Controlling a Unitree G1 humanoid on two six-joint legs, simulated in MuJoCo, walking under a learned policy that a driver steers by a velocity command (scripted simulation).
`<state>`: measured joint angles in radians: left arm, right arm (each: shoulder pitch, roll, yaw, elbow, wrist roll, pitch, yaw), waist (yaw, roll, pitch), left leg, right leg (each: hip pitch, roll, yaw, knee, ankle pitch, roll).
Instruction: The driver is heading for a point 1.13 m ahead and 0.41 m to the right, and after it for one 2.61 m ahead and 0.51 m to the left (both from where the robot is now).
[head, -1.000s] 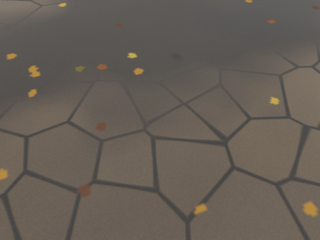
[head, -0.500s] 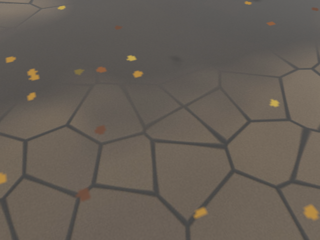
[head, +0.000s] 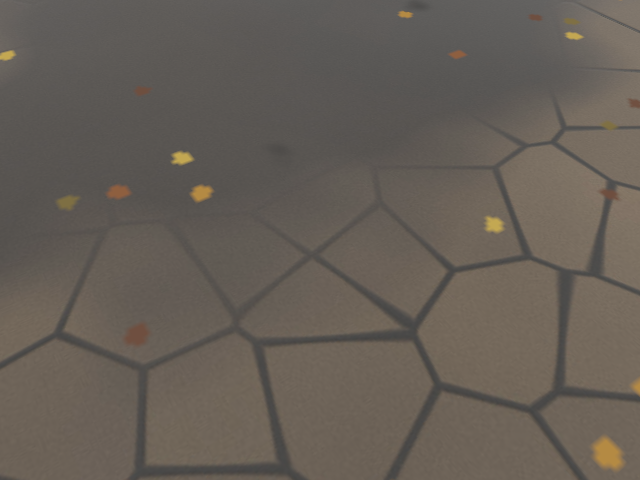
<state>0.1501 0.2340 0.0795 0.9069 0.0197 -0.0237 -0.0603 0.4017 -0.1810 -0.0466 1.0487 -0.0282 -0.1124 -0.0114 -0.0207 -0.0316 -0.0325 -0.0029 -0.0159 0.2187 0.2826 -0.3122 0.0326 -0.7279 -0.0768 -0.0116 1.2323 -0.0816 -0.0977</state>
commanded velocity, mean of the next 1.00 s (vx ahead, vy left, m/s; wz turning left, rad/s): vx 0.97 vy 0.00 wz -0.82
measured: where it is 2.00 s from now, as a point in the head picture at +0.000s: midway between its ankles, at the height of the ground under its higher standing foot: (600, 180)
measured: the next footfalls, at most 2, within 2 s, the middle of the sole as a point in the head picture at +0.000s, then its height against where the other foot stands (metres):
right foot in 0.26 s outside the picture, level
left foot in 0.66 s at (363, 358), level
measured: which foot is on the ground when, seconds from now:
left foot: down 0.00-0.26, up 0.28-0.64, down 0.66-1.00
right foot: up 0.00-0.24, down 0.26-0.66, up 0.68-1.00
